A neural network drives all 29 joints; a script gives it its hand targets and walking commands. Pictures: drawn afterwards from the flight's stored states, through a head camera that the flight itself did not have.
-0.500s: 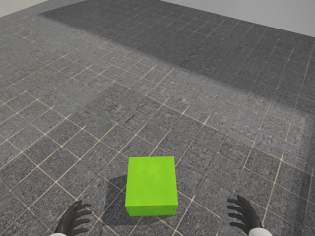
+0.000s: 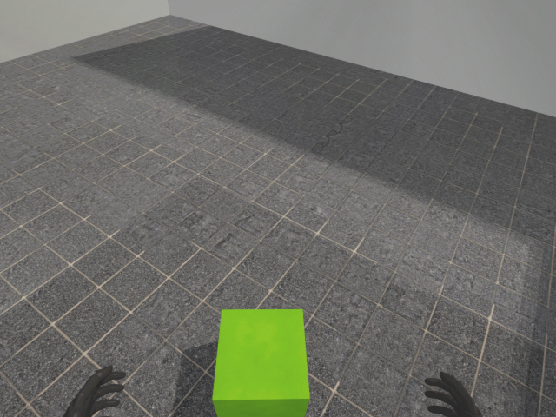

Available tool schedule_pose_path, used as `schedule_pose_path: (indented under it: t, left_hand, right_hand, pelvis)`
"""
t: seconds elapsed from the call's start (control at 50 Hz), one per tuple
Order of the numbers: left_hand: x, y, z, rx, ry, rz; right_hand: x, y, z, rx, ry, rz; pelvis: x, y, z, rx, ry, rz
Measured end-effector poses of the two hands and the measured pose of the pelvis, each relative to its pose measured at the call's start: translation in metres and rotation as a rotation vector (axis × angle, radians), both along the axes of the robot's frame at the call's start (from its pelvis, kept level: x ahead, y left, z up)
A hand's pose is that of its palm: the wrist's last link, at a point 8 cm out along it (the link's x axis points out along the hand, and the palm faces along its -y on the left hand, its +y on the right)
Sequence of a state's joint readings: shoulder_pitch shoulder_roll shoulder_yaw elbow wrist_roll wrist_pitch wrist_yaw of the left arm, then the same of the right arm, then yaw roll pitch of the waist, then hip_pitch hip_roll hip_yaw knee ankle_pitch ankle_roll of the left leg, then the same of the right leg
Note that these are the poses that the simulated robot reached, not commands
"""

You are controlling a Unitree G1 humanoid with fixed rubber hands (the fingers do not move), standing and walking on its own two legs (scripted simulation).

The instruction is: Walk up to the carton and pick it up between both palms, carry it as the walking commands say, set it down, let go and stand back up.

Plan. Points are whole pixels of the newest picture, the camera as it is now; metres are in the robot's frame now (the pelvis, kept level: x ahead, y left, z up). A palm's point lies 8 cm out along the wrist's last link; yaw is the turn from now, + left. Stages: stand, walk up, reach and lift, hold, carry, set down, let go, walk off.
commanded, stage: stand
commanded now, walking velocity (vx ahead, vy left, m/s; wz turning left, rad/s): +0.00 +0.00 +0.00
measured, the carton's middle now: (262, 363) +0.47 +0.06 -0.66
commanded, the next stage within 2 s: none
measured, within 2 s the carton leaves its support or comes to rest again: neither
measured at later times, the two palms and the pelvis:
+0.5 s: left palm out of the picture +0.12 +0.29 -0.07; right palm out of the picture +0.15 -0.26 -0.07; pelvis +0.00 +0.00 +0.00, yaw +0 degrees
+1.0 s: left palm out of the picture +0.09 +0.29 -0.07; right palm out of the picture +0.13 -0.26 -0.07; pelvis -0.02 +0.00 +0.00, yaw +0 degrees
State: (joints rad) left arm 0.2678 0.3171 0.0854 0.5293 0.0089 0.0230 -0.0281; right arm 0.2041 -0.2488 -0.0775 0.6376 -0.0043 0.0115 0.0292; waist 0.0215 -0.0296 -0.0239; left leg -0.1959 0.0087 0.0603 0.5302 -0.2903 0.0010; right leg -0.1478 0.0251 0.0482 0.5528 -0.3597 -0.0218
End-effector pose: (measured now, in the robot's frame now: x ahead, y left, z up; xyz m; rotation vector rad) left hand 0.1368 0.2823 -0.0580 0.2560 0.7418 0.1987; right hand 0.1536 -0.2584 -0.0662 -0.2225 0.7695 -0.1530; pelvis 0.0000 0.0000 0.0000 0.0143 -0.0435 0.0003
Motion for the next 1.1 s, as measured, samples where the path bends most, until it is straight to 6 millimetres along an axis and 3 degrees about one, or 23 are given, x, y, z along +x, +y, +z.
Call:
schedule_pose_path:
  t: [0.32, 0.84, 1.1]
  left_hand:
    - [-0.008, 0.003, -0.008, 0.005, 0.027, 0.019]
    - [-0.044, 0.009, -0.016, -0.002, 0.052, 0.037]
    - [-0.049, 0.01, -0.017, -0.003, 0.049, 0.037]
  right_hand:
    - [0.0, -0.004, -0.001, -0.012, 0.002, -0.009]
    - [-0.022, -0.002, 0.0, -0.021, -0.009, -0.019]
    - [-0.029, -0.002, -0.001, -0.023, -0.002, -0.023]
  pelvis:
    - [0.003, 0.0, 0.0, 0.0, 0.004, 0.0]
    - [-0.016, 0.004, 0.0, -0.005, -0.023, 0.0]
    - [-0.02, 0.005, 0.0, -0.006, -0.028, -0.001]
